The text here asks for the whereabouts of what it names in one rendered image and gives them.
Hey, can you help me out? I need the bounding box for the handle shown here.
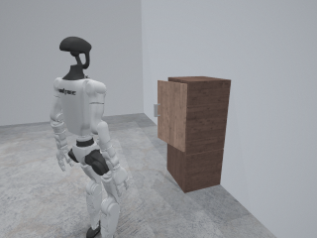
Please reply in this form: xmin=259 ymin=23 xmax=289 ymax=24
xmin=154 ymin=103 xmax=160 ymax=117

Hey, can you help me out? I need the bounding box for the robot left upper arm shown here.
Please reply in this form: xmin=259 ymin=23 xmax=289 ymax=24
xmin=50 ymin=77 xmax=64 ymax=123

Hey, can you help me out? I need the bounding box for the cupboard door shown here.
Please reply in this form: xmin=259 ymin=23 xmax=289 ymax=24
xmin=158 ymin=80 xmax=188 ymax=152

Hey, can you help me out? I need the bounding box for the robot right hand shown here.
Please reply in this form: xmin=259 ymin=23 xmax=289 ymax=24
xmin=111 ymin=166 xmax=130 ymax=197

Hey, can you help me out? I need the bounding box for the humanoid robot head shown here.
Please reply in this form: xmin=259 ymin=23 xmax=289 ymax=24
xmin=59 ymin=37 xmax=92 ymax=80

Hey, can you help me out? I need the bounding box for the robot left hand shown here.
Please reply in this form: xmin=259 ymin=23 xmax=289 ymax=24
xmin=56 ymin=147 xmax=74 ymax=172

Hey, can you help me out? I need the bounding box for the robot right upper arm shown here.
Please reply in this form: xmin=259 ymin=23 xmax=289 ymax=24
xmin=85 ymin=79 xmax=107 ymax=135

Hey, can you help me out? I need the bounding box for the right robot forearm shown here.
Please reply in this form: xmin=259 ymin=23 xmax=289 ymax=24
xmin=95 ymin=121 xmax=121 ymax=171

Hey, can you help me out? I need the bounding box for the robot torso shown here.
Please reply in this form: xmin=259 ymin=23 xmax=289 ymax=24
xmin=58 ymin=74 xmax=100 ymax=166

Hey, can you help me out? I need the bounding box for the left robot forearm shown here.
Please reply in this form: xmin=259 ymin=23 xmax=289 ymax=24
xmin=50 ymin=118 xmax=68 ymax=150

